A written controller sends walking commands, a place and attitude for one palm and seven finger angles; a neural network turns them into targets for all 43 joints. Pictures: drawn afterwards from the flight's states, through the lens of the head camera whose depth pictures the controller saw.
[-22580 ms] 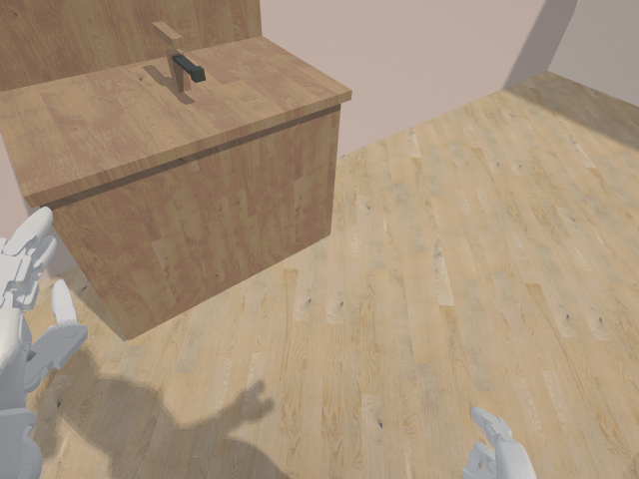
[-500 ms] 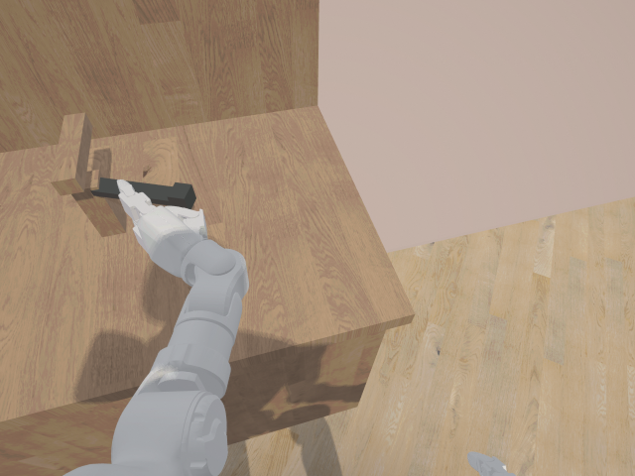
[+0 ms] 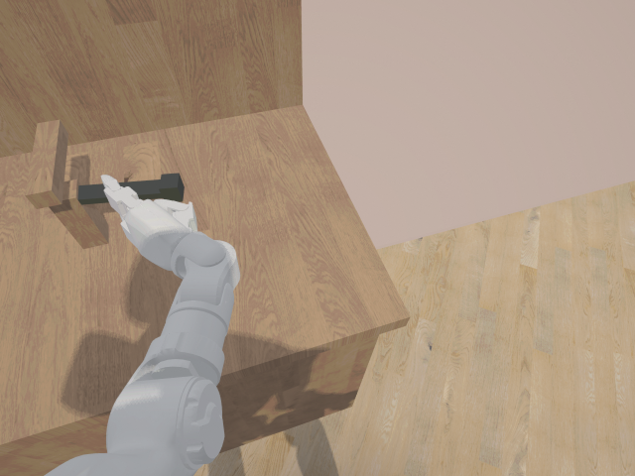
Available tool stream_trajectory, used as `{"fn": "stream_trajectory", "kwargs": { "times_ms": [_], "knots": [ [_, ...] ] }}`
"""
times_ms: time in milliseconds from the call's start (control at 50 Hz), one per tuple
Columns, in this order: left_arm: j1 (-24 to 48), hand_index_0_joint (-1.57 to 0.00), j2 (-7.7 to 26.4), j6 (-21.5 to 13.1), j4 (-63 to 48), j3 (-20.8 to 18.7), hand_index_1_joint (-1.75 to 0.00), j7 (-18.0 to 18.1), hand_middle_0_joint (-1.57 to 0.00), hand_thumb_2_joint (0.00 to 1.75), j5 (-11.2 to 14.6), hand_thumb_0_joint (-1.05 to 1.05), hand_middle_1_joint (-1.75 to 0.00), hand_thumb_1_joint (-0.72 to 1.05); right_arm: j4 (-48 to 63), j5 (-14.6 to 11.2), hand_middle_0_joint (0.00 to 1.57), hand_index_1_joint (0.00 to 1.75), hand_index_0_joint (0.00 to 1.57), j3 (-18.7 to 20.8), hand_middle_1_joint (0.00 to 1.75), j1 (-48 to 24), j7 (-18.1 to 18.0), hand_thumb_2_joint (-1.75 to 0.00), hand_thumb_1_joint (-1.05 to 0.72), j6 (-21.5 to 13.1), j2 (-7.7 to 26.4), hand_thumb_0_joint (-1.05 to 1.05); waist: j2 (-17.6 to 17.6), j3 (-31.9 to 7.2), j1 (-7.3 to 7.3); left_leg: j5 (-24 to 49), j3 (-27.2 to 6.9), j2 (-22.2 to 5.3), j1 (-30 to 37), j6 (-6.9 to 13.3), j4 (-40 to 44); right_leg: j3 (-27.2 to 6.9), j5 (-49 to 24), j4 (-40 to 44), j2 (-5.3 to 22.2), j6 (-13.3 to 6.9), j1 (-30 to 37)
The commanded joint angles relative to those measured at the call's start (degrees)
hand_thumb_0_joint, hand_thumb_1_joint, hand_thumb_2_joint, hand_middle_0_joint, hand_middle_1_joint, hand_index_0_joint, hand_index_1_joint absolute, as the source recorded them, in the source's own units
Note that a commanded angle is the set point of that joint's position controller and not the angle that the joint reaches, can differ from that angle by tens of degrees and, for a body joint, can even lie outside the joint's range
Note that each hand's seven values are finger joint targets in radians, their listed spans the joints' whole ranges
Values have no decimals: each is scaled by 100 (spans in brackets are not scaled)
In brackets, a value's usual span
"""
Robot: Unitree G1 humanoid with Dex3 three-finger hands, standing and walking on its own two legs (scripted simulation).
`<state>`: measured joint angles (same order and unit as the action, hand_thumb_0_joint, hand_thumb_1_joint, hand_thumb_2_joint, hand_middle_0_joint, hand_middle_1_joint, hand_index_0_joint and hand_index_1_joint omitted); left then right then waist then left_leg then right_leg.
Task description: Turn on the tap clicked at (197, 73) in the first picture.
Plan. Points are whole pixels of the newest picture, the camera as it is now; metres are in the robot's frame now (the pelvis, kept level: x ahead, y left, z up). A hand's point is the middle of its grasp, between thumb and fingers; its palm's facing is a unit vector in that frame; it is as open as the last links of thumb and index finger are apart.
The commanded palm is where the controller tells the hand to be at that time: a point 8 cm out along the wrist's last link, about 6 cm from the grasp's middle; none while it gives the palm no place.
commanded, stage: lift the hand up off the lever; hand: left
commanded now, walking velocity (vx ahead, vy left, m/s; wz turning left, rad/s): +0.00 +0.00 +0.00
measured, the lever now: (172, 188) +0.48 +0.21 +0.08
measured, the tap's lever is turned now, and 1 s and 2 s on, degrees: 79 79 79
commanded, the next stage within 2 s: none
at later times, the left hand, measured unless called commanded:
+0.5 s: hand (177, 204) +0.44 +0.19 +0.09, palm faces +0.81 -0.58 -0.11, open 7.8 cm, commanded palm +0.38 +0.19 +0.10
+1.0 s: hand (182, 204) +0.42 +0.17 +0.11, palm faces +0.79 -0.60 -0.12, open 7.8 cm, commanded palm +0.36 +0.19 +0.12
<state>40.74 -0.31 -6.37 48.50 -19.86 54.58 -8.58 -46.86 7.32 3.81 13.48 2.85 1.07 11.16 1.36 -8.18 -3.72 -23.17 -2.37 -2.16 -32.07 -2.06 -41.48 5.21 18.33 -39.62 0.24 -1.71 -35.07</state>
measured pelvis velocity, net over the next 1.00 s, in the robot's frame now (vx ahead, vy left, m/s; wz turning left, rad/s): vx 0.00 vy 0.00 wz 0.02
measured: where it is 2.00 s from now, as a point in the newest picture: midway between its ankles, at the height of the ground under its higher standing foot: outside the picture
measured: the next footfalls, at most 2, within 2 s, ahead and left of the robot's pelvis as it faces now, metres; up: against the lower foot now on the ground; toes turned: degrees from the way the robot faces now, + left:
none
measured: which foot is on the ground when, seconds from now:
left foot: down 0.00-1.00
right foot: down 0.00-1.00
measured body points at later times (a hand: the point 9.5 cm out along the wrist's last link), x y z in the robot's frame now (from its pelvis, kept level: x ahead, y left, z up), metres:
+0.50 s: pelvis +0.01 +0.00 +0.01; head +0.05 +0.00 +0.45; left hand +0.39 +0.21 +0.10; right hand +0.10 -0.24 -0.13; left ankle -0.04 +0.14 -0.71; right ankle +0.00 -0.10 -0.71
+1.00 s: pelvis +0.00 +0.00 +0.01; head +0.03 -0.01 +0.46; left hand +0.37 +0.20 +0.12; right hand +0.14 -0.23 -0.12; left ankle -0.04 +0.14 -0.71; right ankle +0.00 -0.10 -0.71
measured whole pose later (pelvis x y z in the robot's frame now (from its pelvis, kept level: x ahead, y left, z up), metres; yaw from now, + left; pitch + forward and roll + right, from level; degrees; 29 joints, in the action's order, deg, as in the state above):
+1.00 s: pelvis +0.00 +0.00 +0.01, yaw +1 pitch +8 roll -1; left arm 36.5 -4.2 4.4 37.3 -13.7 53.3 -5.7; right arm -46.4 5.4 2.8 8.7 1.5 1.9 10.5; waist 1.8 -6.3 -0.2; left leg -20.5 -2.8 -1.8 -22.4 -2.1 -34.7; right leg 5.8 16.3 -33.4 0.5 -1.6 -25.2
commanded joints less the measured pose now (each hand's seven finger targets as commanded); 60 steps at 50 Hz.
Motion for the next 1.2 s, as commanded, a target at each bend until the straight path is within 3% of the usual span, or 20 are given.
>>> {"fn": "stream_trajectory", "kwargs": {
  "times_ms": [0,40,100,120,300,480,580,600,620,700,760,780,800,880,900,960,1000,1080,1100,1180],
  "knots": [
    [2279,-15,591,-224,-1160,331,-15,6,-15,90,-243,0,-15,90,505,-14,20,30,20,225,30,58,-10,-90,-90,-183,751,0,-139,-1896,7,2456,287,135,649,86,302,4,-1996,356,4,6,1574],
    [2487,-15,379,-224,-1278,551,-15,-9,-15,90,-206,0,-15,90,556,-27,20,30,20,205,30,-12,13,-90,-90,-209,717,0,-135,-1830,-52,2299,304,141,660,103,308,4,-1807,393,10,19,1486],
    [2557,-15,690,-226,-1334,273,-15,61,-15,90,-226,0,-15,90,502,-10,20,30,20,220,30,-58,-24,-90,-90,-235,746,0,-180,-1832,29,2134,264,153,613,98,363,-10,-1649,434,-9,9,1557],
    [2716,-15,508,-236,-1445,463,-15,53,-15,90,-206,0,-15,90,540,-12,20,30,20,191,30,-65,-13,-90,-90,-238,717,0,-189,-1942,-57,2162,287,157,703,110,345,-13,-1668,423,7,32,1548],
    [2439,-15,752,-21,-1430,237,-15,50,-15,90,-223,0,-15,90,550,-18,20,30,20,196,30,-97,-40,-90,-90,-210,736,0,-116,-2015,94,2384,321,170,773,98,407,-27,-1965,475,9,10,1809],
    [1858,-15,245,226,-2072,735,-15,-137,-15,90,-38,0,-15,90,710,-125,20,30,20,221,30,-157,-32,-90,-90,-163,697,0,-276,-2003,168,3037,359,122,1097,40,508,26,-2609,534,26,-3,2210],
    [1938,-15,152,393,-2276,888,-15,-159,-15,90,-5,0,-15,90,701,-167,20,30,20,186,30,-370,-77,-90,-90,-160,670,0,-288,-1606,164,2689,365,142,1101,76,652,16,-2315,725,53,3,2194],
    [1906,-15,451,415,-2252,633,-15,-130,-15,90,-32,0,-15,90,637,-166,20,30,20,201,30,-401,-116,-90,-90,-153,715,0,-306,-1524,200,2575,319,137,1067,64,710,13,-2130,769,36,-12,2188],
    [2076,-15,266,422,-2352,826,-15,-128,-15,90,-42,0,-15,90,673,-170,20,30,20,169,30,-443,-109,-90,-90,-155,675,0,-228,-1533,165,2551,343,149,1116,74,730,1,-2106,767,56,-3,2169],
    [2059,-15,435,449,-2525,718,-15,-80,-15,90,-105,0,-15,90,636,-146,20,30,20,174,30,-539,-143,-90,-90,-157,661,0,-140,-1704,259,2597,308,150,1229,31,742,8,-2058,778,38,-26,2241],
    [2152,-15,144,520,-2369,993,-15,-103,-15,90,-103,0,-15,90,630,-160,20,30,20,141,30,-602,-135,-90,-90,-156,625,0,-185,-1609,172,2480,314,135,1260,28,755,23,-1889,817,62,-14,2141],
    [2155,-15,54,553,-2346,1075,-15,-111,-15,90,-95,0,-15,90,638,-165,20,30,20,138,30,-619,-134,-90,-90,-162,622,0,-153,-1612,174,2489,321,141,1290,20,767,23,-1888,830,62,-16,2132],
    [1953,-15,291,607,-2233,812,-15,-99,-15,90,-81,0,-15,90,604,-167,20,30,20,159,30,-614,-158,-90,-90,-150,665,0,-202,-1562,255,2468,294,136,1259,8,820,26,-1840,862,39,-34,2188],
    [1967,-15,-54,761,-2239,1079,-15,-131,-15,90,68,0,-15,90,672,-213,20,30,20,114,30,-707,-149,-90,-90,-134,620,0,-329,-1540,222,2486,331,151,1299,28,847,21,-1982,922,82,1,2266],
    [1874,-15,267,791,-2151,765,-15,-104,-15,90,61,0,-15,90,630,-206,20,30,20,126,30,-696,-186,-90,-90,-121,672,0,-415,-1499,287,2491,301,153,1272,29,901,14,-1973,950,60,-11,2326],
    [1948,-15,222,813,-2330,782,-15,-77,-15,90,77,0,-15,90,712,-227,20,30,20,108,30,-749,-189,-90,-90,-112,622,0,-612,-1602,306,2477,354,162,1279,76,928,-14,-2103,999,102,23,2505],
    [1887,-15,461,820,-2463,619,-15,-74,-15,90,29,0,-15,90,682,-224,20,30,20,124,30,-791,-207,-90,-90,-98,629,0,-489,-1568,373,2468,347,147,1287,68,953,-36,-2086,1031,95,15,2532],
    [2103,-15,308,786,-2767,846,-15,-52,-15,90,-86,0,-15,90,712,-201,20,30,20,102,30,-809,-173,-90,-90,-137,575,0,-333,-1662,339,2598,393,133,1449,89,921,-53,-2220,1018,116,12,2548],
    [1898,-15,591,790,-2829,600,-15,-64,-15,90,-85,0,-15,90,709,-205,20,30,20,137,30,-804,-197,-90,-90,-125,609,0,-286,-1737,431,2639,370,132,1442,72,952,-62,-2249,1013,96,-5,2663],
    [1660,-15,329,935,-2856,836,-15,-171,-15,90,51,0,-15,90,768,-268,20,30,20,107,30,-879,-220,-90,-90,-116,594,0,-427,-1601,381,2555,424,151,1441,118,1017,-82,-2324,1105,139,34,2767]
  ]
}}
